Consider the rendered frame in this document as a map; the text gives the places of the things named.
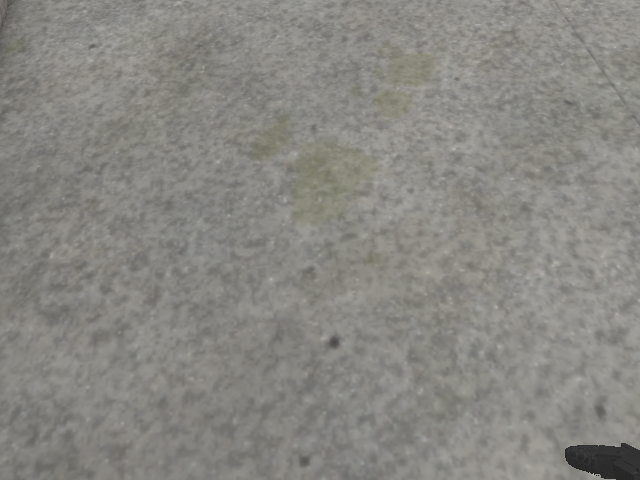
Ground robot right hand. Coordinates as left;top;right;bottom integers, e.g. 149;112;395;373
565;443;640;480

